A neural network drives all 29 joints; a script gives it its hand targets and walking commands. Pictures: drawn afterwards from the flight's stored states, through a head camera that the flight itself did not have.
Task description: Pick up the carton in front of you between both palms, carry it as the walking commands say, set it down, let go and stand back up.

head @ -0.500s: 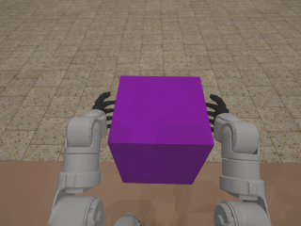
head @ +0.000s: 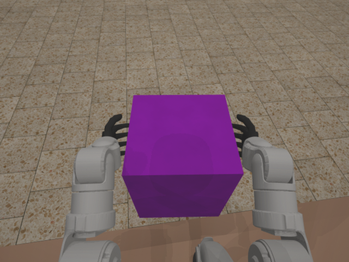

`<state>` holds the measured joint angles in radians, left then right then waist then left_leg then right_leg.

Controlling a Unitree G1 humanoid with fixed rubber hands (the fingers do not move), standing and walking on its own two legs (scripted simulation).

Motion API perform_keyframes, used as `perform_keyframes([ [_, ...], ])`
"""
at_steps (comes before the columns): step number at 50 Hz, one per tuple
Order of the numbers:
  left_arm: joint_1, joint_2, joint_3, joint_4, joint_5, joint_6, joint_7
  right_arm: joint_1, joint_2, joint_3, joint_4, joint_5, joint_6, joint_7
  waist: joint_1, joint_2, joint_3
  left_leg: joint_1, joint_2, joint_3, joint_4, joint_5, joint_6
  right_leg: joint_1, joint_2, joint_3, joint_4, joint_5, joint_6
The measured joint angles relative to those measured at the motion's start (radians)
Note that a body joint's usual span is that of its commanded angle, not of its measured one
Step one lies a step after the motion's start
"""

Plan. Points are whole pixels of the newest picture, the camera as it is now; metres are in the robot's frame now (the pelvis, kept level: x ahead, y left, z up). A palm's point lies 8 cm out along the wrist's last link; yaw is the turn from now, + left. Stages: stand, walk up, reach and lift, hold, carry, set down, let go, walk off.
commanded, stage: carry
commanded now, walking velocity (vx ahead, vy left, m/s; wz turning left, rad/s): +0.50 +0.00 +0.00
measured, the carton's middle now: (179, 160) +0.36 -0.02 +0.01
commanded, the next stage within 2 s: none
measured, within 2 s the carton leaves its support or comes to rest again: neither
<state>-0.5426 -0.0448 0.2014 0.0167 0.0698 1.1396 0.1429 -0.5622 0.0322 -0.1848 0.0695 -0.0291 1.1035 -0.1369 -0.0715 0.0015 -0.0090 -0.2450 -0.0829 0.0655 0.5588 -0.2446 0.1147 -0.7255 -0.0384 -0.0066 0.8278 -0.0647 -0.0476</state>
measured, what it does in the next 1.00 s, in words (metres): goes down: right foot 0.05 m lower, then left foot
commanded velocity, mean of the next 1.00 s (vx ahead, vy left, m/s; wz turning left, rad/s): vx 0.50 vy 0.00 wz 0.00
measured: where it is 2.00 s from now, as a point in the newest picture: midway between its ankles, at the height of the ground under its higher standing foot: (164, 123)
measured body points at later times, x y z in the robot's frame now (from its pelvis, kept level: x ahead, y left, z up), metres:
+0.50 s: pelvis +0.29 -0.03 -0.05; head +0.34 -0.04 +0.40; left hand +0.65 +0.15 +0.05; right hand +0.68 -0.15 +0.04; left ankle +0.38 +0.14 -0.71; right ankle +0.24 -0.07 -0.78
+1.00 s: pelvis +0.58 +0.02 -0.08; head +0.63 +0.03 +0.37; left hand +0.95 +0.15 -0.01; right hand +0.93 -0.16 +0.00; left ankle +0.58 +0.06 -0.81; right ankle +0.66 -0.14 -0.73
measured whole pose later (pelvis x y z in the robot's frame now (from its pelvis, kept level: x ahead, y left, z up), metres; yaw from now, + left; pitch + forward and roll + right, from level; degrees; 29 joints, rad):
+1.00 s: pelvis +0.58 +0.02 -0.08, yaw +0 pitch +5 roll -1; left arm -0.55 -0.04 0.19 0.05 0.07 1.15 0.12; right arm -0.55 0.02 -0.18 0.09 -0.02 1.11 -0.14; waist -0.07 0.00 0.01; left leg -0.33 -0.06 0.10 0.48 -0.25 0.12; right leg -0.75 -0.07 -0.01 1.08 -0.30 -0.01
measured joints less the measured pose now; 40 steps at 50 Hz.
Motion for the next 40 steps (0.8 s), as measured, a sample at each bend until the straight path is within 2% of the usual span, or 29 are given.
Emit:
perform_keyframes([
  [5, -0.021, 0.007, 0.010, -0.038, 0.001, 0.021, -0.001, -0.035, -0.013, 0.015, -0.010, 0.008, 0.010, -0.001, -0.020, -0.015, -0.050, 0.102, -0.022, -0.018, 0.051, -0.142, -0.012, 0.122, 0.053, -0.060, -0.307, 0.220, -0.029],
  [8, -0.067, 0.010, 0.008, 0.009, 0.012, 0.040, -0.003, -0.070, -0.041, 0.013, 0.024, 0.019, 0.034, 0.000, -0.016, -0.029, -0.090, 0.105, -0.033, 0.009, 0.266, -0.222, -0.031, 0.257, 0.069, -0.091, -0.422, 0.333, -0.054],
  [9, -0.084, 0.008, 0.007, 0.032, 0.019, 0.039, -0.004, -0.088, -0.056, 0.013, 0.046, 0.026, 0.038, 0.002, 0.001, -0.013, -0.102, 0.071, -0.013, 0.017, 0.383, -0.234, -0.045, 0.266, 0.085, -0.086, -0.376, 0.209, -0.057],
  [10, -0.101, 0.007, 0.006, 0.057, 0.025, 0.036, -0.004, -0.107, -0.069, 0.010, 0.071, 0.033, 0.039, 0.003, 0.022, 0.010, -0.099, 0.015, 0.002, -0.005, 0.525, -0.286, -0.067, 0.243, 0.109, -0.089, -0.301, 0.093, -0.086],
  [12, -0.112, 0.012, 0.002, 0.102, 0.024, 0.046, -0.005, -0.115, -0.075, 0.007, 0.106, 0.034, 0.055, 0.003, 0.061, 0.012, -0.085, -0.108, 0.007, -0.045, 0.744, -0.325, -0.075, 0.223, 0.123, -0.092, -0.205, 0.008, -0.112],
  [13, -0.103, 0.018, 0.001, 0.110, 0.016, 0.058, -0.005, -0.112, -0.068, 0.009, 0.115, 0.026, 0.069, 0.003, 0.076, 0.003, -0.078, -0.162, 0.015, -0.053, 0.784, -0.308, -0.073, 0.232, 0.122, -0.090, -0.194, 0.002, -0.111],
  [15, -0.083, 0.032, -0.001, 0.112, -0.006, 0.077, -0.004, -0.107, -0.049, 0.011, 0.119, 0.005, 0.095, 0.002, 0.097, -0.007, -0.062, -0.255, 0.046, -0.067, 0.753, -0.254, -0.077, 0.264, 0.120, -0.087, -0.202, -0.010, -0.108],
  [19, -0.074, 0.041, 0.002, 0.107, -0.034, 0.071, -0.001, -0.097, -0.023, -0.004, 0.086, -0.027, 0.110, 0.001, 0.122, -0.010, -0.025, -0.396, 0.108, -0.086, 0.579, -0.129, -0.096, 0.336, 0.117, -0.083, -0.249, -0.046, -0.109],
  [23, -0.080, 0.032, 0.009, 0.094, -0.038, 0.041, 0.000, -0.080, -0.008, -0.021, 0.032, -0.041, 0.095, 0.000, 0.137, -0.008, -0.007, -0.488, 0.137, -0.087, 0.475, 0.014, -0.105, 0.406, 0.116, -0.069, -0.287, -0.086, -0.102],
  [28, -0.087, 0.023, 0.008, 0.066, -0.043, 0.020, 0.001, -0.054, 0.002, -0.031, -0.041, -0.046, 0.085, -0.001, 0.148, -0.002, -0.016, -0.510, 0.130, -0.061, 0.330, 0.153, -0.095, 0.511, 0.120, -0.041, -0.315, -0.166, -0.087],
  [33, -0.092, 0.020, -0.001, 0.117, -0.036, 0.004, -0.004, -0.042, 0.002, -0.044, -0.022, -0.055, 0.082, 0.006, 0.161, 0.014, -0.068, -0.392, 0.076, 0.004, -0.005, 0.336, -0.066, 0.628, 0.131, -0.021, -0.287, -0.299, -0.070],
  [35, -0.088, 0.032, -0.003, 0.150, -0.036, 0.002, -0.009, -0.048, 0.007, -0.040, 0.024, -0.068, 0.074, 0.010, 0.154, 0.019, -0.087, -0.294, 0.057, 0.046, -0.118, 0.393, -0.046, 0.649, 0.132, -0.036, -0.178, -0.366, -0.058],
  [36, -0.091, 0.045, -0.006, 0.169, -0.038, -0.001, -0.014, -0.053, 0.014, -0.036, 0.050, -0.077, 0.065, 0.011, 0.144, 0.006, -0.094, -0.264, 0.048, 0.057, -0.108, 0.291, -0.030, 0.622, 0.118, -0.048, -0.064, -0.357, -0.042],
  [38, -0.100, 0.069, -0.007, 0.208, -0.054, -0.013, -0.036, -0.068, 0.020, -0.030, 0.106, -0.089, 0.037, 0.015, 0.108, -0.023, -0.082, -0.280, 0.025, 0.065, -0.009, 0.128, 0.001, 0.489, 0.108, -0.016, 0.258, -0.440, 0.000],
  [40, -0.084, 0.067, -0.017, 0.223, -0.050, -0.012, -0.037, -0.048, 0.012, -0.016, 0.125, -0.080, 0.033, 0.016, 0.074, -0.015, -0.064, -0.271, 0.021, 0.058, 0.033, 0.086, 0.008, 0.358, 0.103, -0.005, 0.455, -0.441, 0.001],
])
